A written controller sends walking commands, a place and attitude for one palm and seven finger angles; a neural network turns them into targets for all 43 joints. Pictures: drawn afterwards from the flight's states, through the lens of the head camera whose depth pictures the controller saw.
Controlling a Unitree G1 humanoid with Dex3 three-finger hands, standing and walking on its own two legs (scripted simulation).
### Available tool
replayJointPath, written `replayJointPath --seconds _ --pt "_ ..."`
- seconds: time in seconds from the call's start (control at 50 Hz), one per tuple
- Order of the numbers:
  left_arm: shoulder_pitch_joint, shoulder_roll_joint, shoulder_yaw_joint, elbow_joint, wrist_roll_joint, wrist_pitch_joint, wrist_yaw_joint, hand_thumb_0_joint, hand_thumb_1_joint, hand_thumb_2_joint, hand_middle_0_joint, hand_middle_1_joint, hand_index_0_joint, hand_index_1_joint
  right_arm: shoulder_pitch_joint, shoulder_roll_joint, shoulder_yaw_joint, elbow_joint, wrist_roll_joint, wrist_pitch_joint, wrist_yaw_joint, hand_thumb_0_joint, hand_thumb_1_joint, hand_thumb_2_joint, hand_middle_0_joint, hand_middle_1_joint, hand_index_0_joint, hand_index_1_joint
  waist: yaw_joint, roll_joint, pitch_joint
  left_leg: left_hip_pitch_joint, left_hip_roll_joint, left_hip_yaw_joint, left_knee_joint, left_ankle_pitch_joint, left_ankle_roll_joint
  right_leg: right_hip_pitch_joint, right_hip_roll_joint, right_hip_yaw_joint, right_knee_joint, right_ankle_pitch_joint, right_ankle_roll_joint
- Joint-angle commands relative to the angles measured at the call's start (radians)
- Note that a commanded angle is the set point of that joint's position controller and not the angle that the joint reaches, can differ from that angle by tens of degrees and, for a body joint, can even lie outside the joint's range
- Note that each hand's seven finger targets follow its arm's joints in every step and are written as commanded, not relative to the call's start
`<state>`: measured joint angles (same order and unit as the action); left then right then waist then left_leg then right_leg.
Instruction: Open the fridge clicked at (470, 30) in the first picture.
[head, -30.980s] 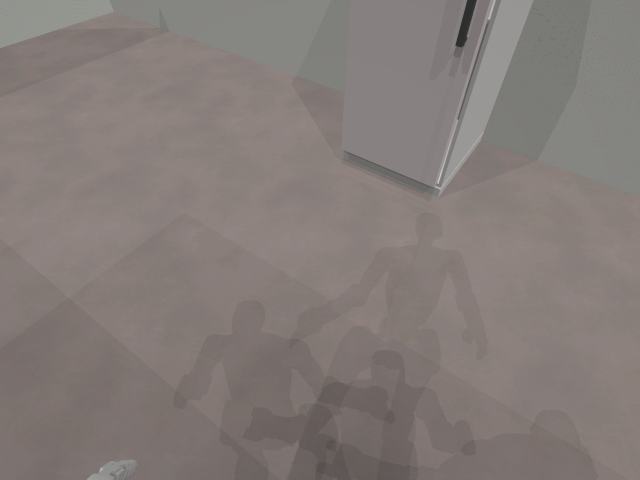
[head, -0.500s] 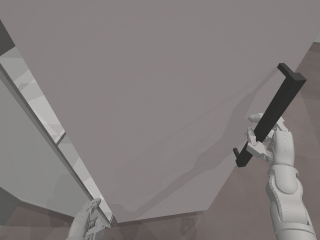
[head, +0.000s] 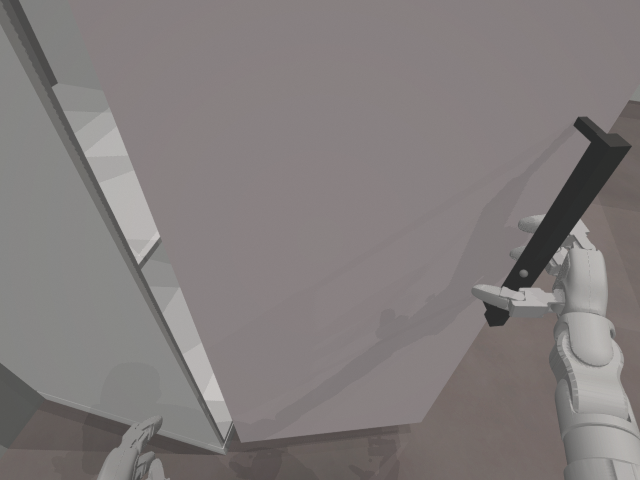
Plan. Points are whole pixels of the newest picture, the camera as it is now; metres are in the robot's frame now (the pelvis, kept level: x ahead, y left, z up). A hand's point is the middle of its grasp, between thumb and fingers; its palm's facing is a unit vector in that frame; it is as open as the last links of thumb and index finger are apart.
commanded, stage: loosen the grip on the handle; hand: right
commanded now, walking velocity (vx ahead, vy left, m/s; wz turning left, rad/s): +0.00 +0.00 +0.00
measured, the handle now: (531, 240) +0.40 -0.24 +0.12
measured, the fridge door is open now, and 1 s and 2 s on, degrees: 69 68 68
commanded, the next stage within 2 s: slip the hand off the handle in 0.24 s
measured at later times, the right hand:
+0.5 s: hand (553, 273) +0.36 -0.27 +0.10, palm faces +0.28 +0.94 -0.21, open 14.5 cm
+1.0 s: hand (592, 277) +0.36 -0.31 +0.11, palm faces +0.26 +0.94 -0.22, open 14.7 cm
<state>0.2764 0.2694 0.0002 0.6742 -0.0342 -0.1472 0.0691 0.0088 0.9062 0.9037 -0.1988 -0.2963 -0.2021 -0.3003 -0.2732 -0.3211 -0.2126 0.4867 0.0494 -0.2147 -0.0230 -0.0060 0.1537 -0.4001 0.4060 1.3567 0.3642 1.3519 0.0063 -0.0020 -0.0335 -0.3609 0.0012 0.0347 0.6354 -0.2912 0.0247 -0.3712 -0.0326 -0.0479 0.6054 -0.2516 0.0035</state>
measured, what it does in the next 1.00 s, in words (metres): stands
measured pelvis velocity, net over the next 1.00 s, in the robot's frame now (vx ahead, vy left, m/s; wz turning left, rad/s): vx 0.04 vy -0.02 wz -0.01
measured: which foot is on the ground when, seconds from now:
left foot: down 0.00-1.00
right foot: down 0.00-1.00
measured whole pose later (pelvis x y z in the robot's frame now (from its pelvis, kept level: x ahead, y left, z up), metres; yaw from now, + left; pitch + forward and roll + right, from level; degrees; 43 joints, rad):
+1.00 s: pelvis +0.04 -0.02 -0.01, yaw -1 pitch +5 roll +1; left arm 0.26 0.25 -0.03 0.66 -0.04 -0.13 0.09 0.01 0.91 0.90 -0.20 -0.30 -0.20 -0.30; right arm -0.17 -0.44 -0.37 0.41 0.15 -0.18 0.19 -0.01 0.55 -0.20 0.25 1.15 0.25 1.15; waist -0.02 -0.03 -0.08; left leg -0.40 0.01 0.05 0.66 -0.35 0.00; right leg -0.45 -0.02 -0.02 0.70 -0.34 -0.01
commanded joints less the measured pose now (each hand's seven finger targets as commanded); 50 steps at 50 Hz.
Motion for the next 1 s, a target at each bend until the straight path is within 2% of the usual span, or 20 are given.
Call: replayJointPath --seconds 0.0,0.02,0.04,0.06,0.12,0.2,0.22,0.26,0.28,0.32,0.36,0.4,0.42,0.44,0.52,0.7,0.82,0.86,0.9,0.98 --pt "-0.125 0.123 0.029 -0.122 -0.014 -0.059 0.037 0.000 0.900 0.900 -0.200 -0.300 -0.200 -0.300 -0.486 -0.291 -0.092 -0.182 0.028 -0.094 0.011 0.000 0.550 -0.200 0.343 1.267 0.343 1.267 0.008 -0.009 -0.128 -0.045 0.015 -0.084 -0.212 -0.256 -0.016 0.032 0.042 0.003 -0.087 -0.193 -0.031" --pt "-0.117 0.117 0.023 -0.128 -0.014 -0.061 0.036 0.000 0.900 0.900 -0.200 -0.300 -0.200 -0.300 -0.479 -0.255 -0.055 -0.161 0.032 -0.090 0.020 0.000 0.550 -0.200 0.330 1.250 0.330 1.250 0.013 0.007 -0.153 -0.031 0.014 -0.082 -0.205 -0.246 -0.018 0.028 0.044 0.005 -0.085 -0.179 -0.033" --pt "-0.117 0.116 0.033 -0.142 -0.008 -0.063 0.033 0.000 0.900 0.900 -0.200 -0.300 -0.200 -0.300 -0.350 -0.341 -0.160 -0.186 0.043 -0.092 0.023 0.000 0.550 -0.200 0.317 1.233 0.317 1.233 -0.039 0.010 -0.208 0.035 0.017 -0.088 -0.198 -0.223 -0.014 0.024 0.043 0.012 -0.082 -0.137 -0.033" --pt "-0.138 0.112 0.023 -0.157 -0.007 -0.066 0.031 0.000 0.900 0.900 -0.200 -0.300 -0.200 -0.300 -0.338 -0.294 -0.109 -0.224 0.050 -0.092 0.037 0.000 0.550 -0.200 0.303 1.217 0.303 1.217 -0.033 -0.032 -0.225 0.049 0.020 -0.090 -0.187 -0.169 -0.015 0.035 0.048 0.002 -0.076 -0.099 -0.037" --pt "-0.122 0.112 0.023 -0.140 -0.008 -0.071 0.032 0.000 0.900 0.900 -0.200 -0.300 -0.200 -0.300 -0.309 -0.256 -0.107 -0.199 0.081 -0.085 0.044 0.000 0.550 -0.200 0.263 1.167 0.263 1.167 -0.019 0.040 -0.178 0.033 0.018 -0.090 -0.194 -0.131 -0.023 0.015 0.041 0.003 -0.063 -0.067 -0.036" --pt "-0.114 0.119 0.030 -0.123 -0.004 -0.070 0.032 0.000 0.900 0.900 -0.200 -0.300 -0.200 -0.300 -0.300 -0.302 -0.157 -0.239 0.073 -0.081 0.044 0.000 0.550 -0.200 0.250 1.150 0.250 1.150 -0.025 0.004 -0.193 0.033 0.015 -0.065 -0.150 0.007 -0.023 0.033 0.040 0.004 -0.047 0.015 -0.036" --pt "-0.105 0.112 0.027 -0.130 -0.004 -0.073 0.027 0.000 0.900 0.900 -0.200 -0.300 -0.200 -0.300 -0.287 -0.239 -0.104 -0.241 0.074 -0.078 0.049 0.000 0.550 -0.200 0.250 1.150 0.250 1.150 -0.016 0.004 -0.212 0.026 0.007 -0.052 -0.135 0.062 -0.023 0.055 0.040 0.002 -0.040 0.047 -0.038" --pt "-0.098 0.119 0.031 -0.133 -0.004 -0.071 0.026 0.000 0.900 0.900 -0.200 -0.300 -0.200 -0.300 -0.270 -0.278 -0.140 -0.262 0.078 -0.070 0.051 0.000 0.550 -0.200 0.250 1.150 0.250 1.150 -0.023 0.021 -0.247 0.048 0.007 -0.047 -0.115 0.134 -0.024 0.057 0.040 0.003 -0.029 0.090 -0.037" --pt "-0.097 0.116 0.030 -0.137 -0.004 -0.072 0.024 0.000 0.900 0.900 -0.200 -0.300 -0.200 -0.300 -0.270 -0.249 -0.114 -0.278 0.078 -0.067 0.056 0.000 0.550 -0.200 0.250 1.150 0.250 1.150 -0.018 0.025 -0.254 0.048 0.007 -0.045 -0.109 0.156 -0.027 0.059 0.042 0.002 -0.025 0.099 -0.038" --pt "-0.085 0.119 0.036 -0.130 -0.003 -0.061 0.024 0.000 0.900 0.900 -0.200 -0.300 -0.200 -0.300 -0.204 -0.320 -0.195 -0.254 0.068 -0.062 0.050 0.000 0.550 -0.200 0.250 1.150 0.250 1.150 -0.037 0.026 -0.255 0.062 0.003 -0.039 -0.097 0.191 -0.023 0.059 0.038 0.005 -0.023 0.130 -0.037" --pt "-0.095 0.115 0.032 -0.146 -0.002 -0.055 0.024 0.000 0.900 0.900 -0.200 -0.300 -0.200 -0.300 -0.220 -0.333 -0.197 -0.310 0.067 -0.061 0.066 0.000 0.550 -0.200 0.250 1.150 0.250 1.150 -0.038 0.001 -0.291 0.086 0.004 -0.036 -0.080 0.252 -0.022 0.070 0.040 0.003 -0.019 0.171 -0.037" --pt "-0.099 0.113 0.031 -0.133 -0.007 -0.046 0.029 0.000 0.900 0.900 -0.200 -0.300 -0.200 -0.300 -0.235 -0.338 -0.209 -0.299 0.067 -0.058 0.075 0.000 0.550 -0.200 0.250 1.150 0.250 1.150 -0.026 -0.022 -0.244 0.051 -0.001 -0.029 -0.082 0.232 -0.019 0.073 0.035 0.008 -0.018 0.164 -0.037" --pt "-0.091 0.111 0.030 -0.141 -0.006 -0.047 0.026 0.000 0.900 0.900 -0.200 -0.300 -0.200 -0.300 -0.229 -0.291 -0.166 -0.296 0.073 -0.057 0.091 0.000 0.550 -0.200 0.250 1.150 0.250 1.150 -0.019 -0.029 -0.260 0.043 -0.006 -0.024 -0.076 0.242 -0.019 0.088 0.037 0.008 -0.012 0.176 -0.036" --pt "-0.090 0.117 0.032 -0.142 -0.006 -0.049 0.027 0.000 0.900 0.900 -0.200 -0.300 -0.200 -0.300 -0.249 -0.316 -0.177 -0.317 0.076 -0.060 0.103 0.000 0.550 -0.200 0.250 1.150 0.250 1.150 -0.017 -0.043 -0.282 0.042 -0.007 -0.022 -0.071 0.258 -0.015 0.101 0.035 0.013 -0.006 0.194 -0.035" --pt "-0.080 0.116 0.034 -0.145 -0.008 -0.052 0.025 0.000 0.900 0.900 -0.200 -0.300 -0.200 -0.300 -0.165 -0.268 -0.149 -0.314 0.089 -0.058 0.134 0.000 0.550 -0.200 0.250 1.150 0.250 1.150 -0.020 -0.059 -0.277 0.024 -0.014 -0.004 -0.055 0.281 -0.008 0.129 0.029 0.028 0.004 0.248 -0.031" --pt "-0.086 0.122 0.035 -0.146 -0.010 -0.034 0.035 0.000 0.900 0.900 -0.200 -0.300 -0.200 -0.300 -0.191 -0.356 -0.229 -0.374 0.096 -0.037 0.153 0.000 0.550 -0.200 0.250 1.150 0.250 1.150 -0.023 -0.074 -0.258 0.007 -0.016 0.006 -0.049 0.261 -0.004 0.124 0.023 0.050 0.002 0.262 -0.026" --pt "-0.070 0.123 0.031 -0.140 -0.007 -0.030 0.037 0.000 0.900 0.900 -0.200 -0.300 -0.200 -0.300 -0.192 -0.345 -0.211 -0.319 0.099 -0.042 0.181 0.000 0.550 -0.200 0.250 1.150 0.250 1.150 -0.014 -0.088 -0.270 -0.015 -0.019 0.012 -0.041 0.245 -0.002 0.136 0.020 0.061 0.008 0.276 -0.020" --pt "-0.068 0.131 0.034 -0.145 -0.007 -0.029 0.038 0.000 0.900 0.900 -0.200 -0.300 -0.200 -0.300 -0.172 -0.396 -0.258 -0.310 0.110 -0.038 0.194 0.000 0.550 -0.200 0.250 1.150 0.250 1.150 -0.026 -0.083 -0.290 -0.004 -0.020 0.010 -0.041 0.244 -0.002 0.128 0.021 0.064 0.008 0.271 -0.020" --pt "-0.071 0.128 0.029 -0.138 -0.011 -0.023 0.042 0.000 0.900 0.900 -0.200 -0.300 -0.200 -0.300 -0.193 -0.392 -0.259 -0.287 0.110 -0.034 0.199 0.000 0.550 -0.200 0.250 1.150 0.250 1.150 -0.021 -0.083 -0.244 -0.021 -0.019 0.011 -0.051 0.209 -0.001 0.103 0.021 0.066 0.002 0.224 -0.022" --pt "-0.080 0.124 0.032 -0.174 -0.013 -0.035 0.034 0.000 0.900 0.900 -0.200 -0.300 -0.200 -0.300 -0.090 -0.330 -0.210 -0.341 0.132 -0.027 0.224 0.000 0.550 -0.200 0.250 1.150 0.250 1.150 -0.034 -0.079 -0.282 -0.008 -0.020 0.017 -0.045 0.209 -0.003 0.114 0.023 0.066 0.001 0.225 -0.023"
